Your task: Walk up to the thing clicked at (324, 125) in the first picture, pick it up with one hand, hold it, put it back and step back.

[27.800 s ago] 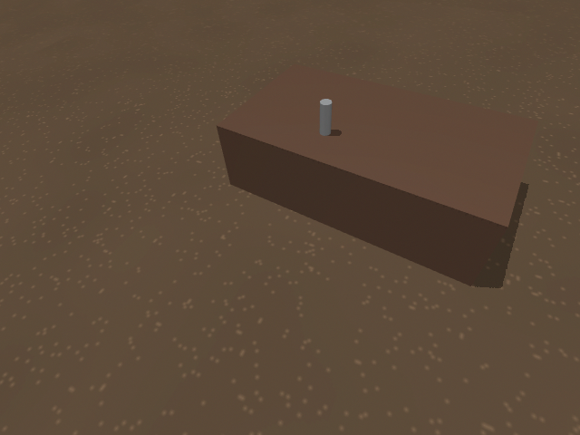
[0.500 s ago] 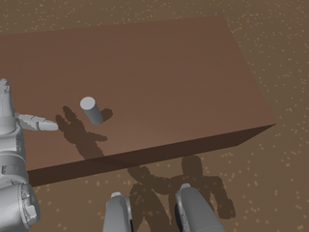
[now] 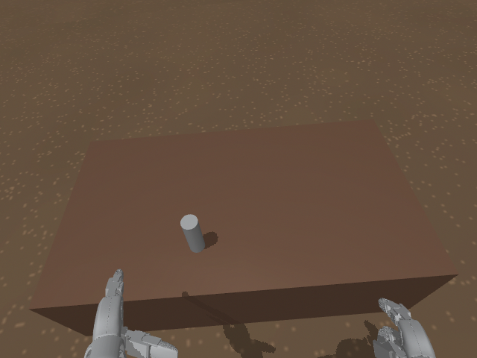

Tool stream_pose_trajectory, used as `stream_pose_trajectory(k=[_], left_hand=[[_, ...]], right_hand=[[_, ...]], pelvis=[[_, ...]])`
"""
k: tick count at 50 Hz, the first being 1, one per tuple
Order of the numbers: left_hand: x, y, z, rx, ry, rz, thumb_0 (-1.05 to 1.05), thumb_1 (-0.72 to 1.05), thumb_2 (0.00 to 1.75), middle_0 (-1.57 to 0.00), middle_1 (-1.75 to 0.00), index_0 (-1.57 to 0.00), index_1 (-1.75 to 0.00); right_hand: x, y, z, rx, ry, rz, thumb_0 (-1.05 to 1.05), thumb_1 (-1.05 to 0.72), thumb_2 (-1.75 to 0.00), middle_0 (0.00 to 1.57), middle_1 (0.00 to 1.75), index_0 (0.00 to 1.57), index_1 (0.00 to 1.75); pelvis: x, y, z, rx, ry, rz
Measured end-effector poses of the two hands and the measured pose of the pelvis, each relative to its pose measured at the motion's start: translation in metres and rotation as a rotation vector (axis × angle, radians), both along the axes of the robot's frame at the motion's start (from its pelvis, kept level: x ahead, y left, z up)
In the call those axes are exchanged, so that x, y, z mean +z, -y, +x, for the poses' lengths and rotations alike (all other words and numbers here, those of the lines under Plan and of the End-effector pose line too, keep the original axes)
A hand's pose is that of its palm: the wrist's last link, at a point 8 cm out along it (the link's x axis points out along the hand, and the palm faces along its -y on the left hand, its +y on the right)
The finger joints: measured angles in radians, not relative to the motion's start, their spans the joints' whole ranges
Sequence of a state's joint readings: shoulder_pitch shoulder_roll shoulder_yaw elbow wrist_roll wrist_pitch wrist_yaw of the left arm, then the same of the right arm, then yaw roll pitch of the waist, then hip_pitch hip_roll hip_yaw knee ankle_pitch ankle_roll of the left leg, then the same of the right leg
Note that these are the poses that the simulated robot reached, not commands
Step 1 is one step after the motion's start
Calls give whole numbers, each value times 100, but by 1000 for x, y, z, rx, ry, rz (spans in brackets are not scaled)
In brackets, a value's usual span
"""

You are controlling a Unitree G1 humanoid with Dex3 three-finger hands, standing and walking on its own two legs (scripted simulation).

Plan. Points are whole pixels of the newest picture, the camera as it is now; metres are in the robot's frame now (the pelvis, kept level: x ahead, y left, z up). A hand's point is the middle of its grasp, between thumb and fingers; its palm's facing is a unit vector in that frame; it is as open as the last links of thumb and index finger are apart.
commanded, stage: home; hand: left
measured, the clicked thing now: (193, 234) +0.50 +0.17 -0.29
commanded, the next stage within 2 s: stand in 2.00 s
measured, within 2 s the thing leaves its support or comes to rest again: neither
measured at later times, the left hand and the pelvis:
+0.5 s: hand (157, 357) +0.16 +0.17 -0.06, palm faces +0.13 -0.95 -0.27, open 17.5 cm; pelvis -0.01 -0.01 +0.00, yaw +1 degrees
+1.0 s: hand out of the picture +0.16 +0.17 -0.06, palm faces +0.12 -0.95 -0.28, open 17.5 cm; pelvis -0.01 -0.01 -0.01, yaw +1 degrees
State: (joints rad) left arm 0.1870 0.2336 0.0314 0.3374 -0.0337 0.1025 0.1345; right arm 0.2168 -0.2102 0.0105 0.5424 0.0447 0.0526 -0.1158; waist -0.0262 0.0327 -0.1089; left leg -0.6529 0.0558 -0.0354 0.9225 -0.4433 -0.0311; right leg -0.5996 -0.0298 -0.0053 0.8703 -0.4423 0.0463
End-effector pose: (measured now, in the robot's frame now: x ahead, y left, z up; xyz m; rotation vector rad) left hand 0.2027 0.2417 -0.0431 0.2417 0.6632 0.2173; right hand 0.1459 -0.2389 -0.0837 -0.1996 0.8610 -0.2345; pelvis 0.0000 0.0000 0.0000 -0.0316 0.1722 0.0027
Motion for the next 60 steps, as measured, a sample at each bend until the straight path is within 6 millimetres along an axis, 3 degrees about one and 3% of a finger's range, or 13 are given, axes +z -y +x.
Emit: stream_pose_trajectory(k=[7, 12, 23, 34, 60], left_hand=[[7, 19, -55, 17, -54, -41, -1, -53, 6, -6, -6, -6, -5], [9, 20, -70, 37, -63, -28, -1, -53, 6, -6, -6, -6, -5], [15, 29, -60, 20, -24, -21, -1, -55, 6, -6, -5, -5, -5], [13, 28, -66, 9, -43, -13, -1, -55, 5, -6, -5, -6, -5], [14, 23, -62, 14, -47, -12, -1, -56, 5, -5, -6, -6, -5]], right_hand=[[12, -5, 20, 35, 86, 4, 0, -90, -90, 21, 30, 20, 30], [16, -3, 24, 53, 128, -10, 1, -90, -90, 21, 30, 20, 30], [14, 10, 6, 34, 149, -27, 1, -90, -90, 21, 30, 20, 30], [8, 15, -11, 11, 132, -36, 1, -90, -90, 21, 30, 20, 30], [10, 5, 5, 33, 182, -44, 1, -90, -90, 21, 30, 20, 30]], pelvis=[[4, 5, 1, 11, 33, 7], [3, 10, -1, 21, 47, 9], [0, 14, -7, 18, 55, 10], [-3, 15, -9, 11, 52, 10], [-7, 10, -4, 11, 35, 4]])
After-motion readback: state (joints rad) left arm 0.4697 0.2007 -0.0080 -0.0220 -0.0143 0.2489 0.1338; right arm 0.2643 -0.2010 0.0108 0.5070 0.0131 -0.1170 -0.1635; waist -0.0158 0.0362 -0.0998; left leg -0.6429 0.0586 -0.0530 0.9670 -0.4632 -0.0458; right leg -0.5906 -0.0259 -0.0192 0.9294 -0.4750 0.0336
